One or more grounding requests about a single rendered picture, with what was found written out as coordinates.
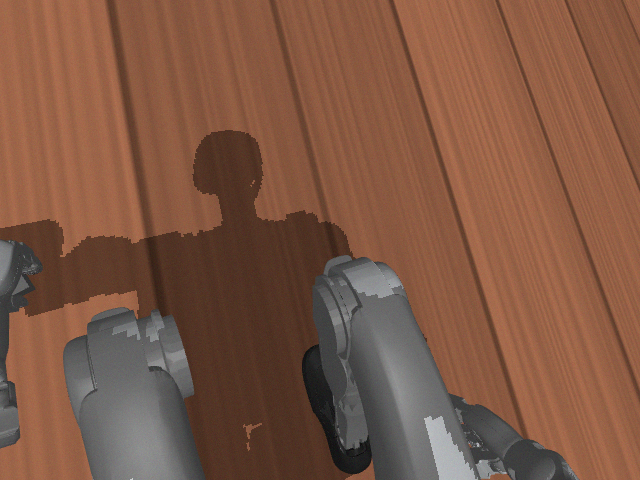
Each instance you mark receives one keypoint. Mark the left robot arm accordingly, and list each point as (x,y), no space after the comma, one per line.
(9,420)

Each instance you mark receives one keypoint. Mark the right robot arm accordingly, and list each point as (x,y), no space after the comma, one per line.
(529,460)

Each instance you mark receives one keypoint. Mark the right robot foot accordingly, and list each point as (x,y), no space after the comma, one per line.
(351,461)

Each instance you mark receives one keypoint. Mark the right robot hand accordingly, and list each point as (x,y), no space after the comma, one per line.
(488,434)

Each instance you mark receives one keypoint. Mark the left robot hand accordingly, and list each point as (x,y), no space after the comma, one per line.
(15,259)

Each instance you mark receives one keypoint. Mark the small box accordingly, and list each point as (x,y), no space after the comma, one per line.
(24,286)

